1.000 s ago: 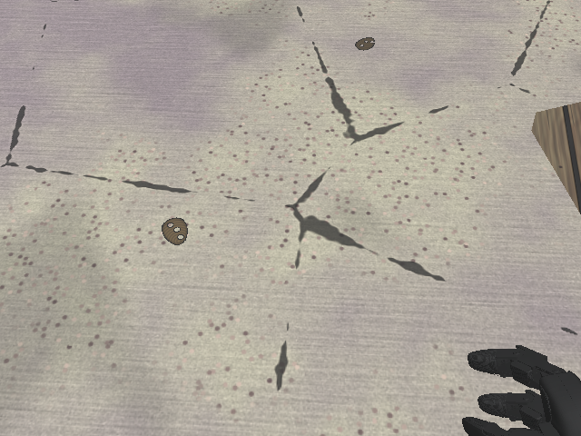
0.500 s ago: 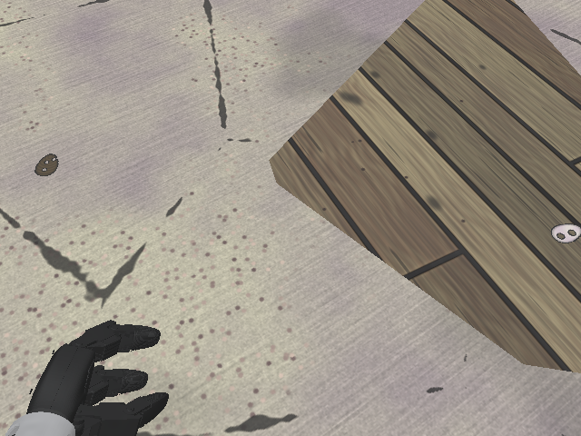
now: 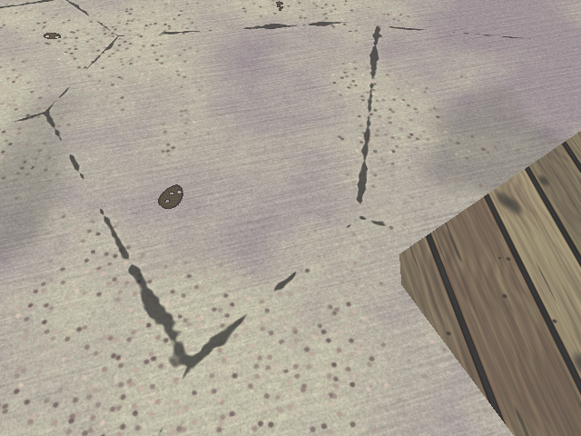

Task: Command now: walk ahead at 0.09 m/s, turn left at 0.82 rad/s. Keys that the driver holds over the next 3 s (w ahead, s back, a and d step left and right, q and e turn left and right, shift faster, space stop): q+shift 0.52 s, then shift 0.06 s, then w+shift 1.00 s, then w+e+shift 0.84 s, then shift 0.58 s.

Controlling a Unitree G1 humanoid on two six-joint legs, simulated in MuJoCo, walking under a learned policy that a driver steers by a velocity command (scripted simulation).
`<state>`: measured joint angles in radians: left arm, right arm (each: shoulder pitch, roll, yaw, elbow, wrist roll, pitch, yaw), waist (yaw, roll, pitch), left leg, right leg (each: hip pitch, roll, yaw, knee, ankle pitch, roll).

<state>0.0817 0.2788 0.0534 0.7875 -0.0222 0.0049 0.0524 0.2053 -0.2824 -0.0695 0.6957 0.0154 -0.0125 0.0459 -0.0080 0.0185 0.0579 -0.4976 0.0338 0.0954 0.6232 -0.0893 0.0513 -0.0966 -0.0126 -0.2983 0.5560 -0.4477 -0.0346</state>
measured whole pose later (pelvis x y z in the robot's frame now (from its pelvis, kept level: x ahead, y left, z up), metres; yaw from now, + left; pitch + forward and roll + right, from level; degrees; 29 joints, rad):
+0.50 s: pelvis +0.10 -0.04 +0.01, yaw +30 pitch +2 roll -1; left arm 0.11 0.30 0.09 0.78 0.02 -0.02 0.01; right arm 0.13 -0.35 -0.11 0.52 0.02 0.06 -0.03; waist -0.01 0.05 0.04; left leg -0.46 -0.18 -0.29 0.74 -0.40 0.01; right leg -0.35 0.06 0.11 0.50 -0.16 0.01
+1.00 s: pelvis +0.17 +0.05 +0.01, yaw +42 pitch +3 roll +1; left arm 0.28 0.29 0.06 0.74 0.05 -0.02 -0.05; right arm 0.38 -0.26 -0.02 0.67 -0.04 -0.04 0.02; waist -0.01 -0.04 -0.06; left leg -0.16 -0.04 0.01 0.46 -0.35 0.03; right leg -0.55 -0.07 -0.01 1.05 -0.31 -0.03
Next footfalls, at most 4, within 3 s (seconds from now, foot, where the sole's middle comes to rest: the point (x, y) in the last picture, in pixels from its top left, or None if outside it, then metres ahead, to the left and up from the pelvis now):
0.46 right None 0.24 -0.11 -0.76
0.88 left None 0.08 0.10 -0.76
1.28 right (202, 392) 0.55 0.21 -0.76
1.76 left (27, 311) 0.75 0.67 -0.76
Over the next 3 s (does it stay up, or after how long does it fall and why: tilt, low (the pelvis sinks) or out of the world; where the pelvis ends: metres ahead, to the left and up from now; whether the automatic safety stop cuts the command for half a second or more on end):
stays up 1.52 0.77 0.01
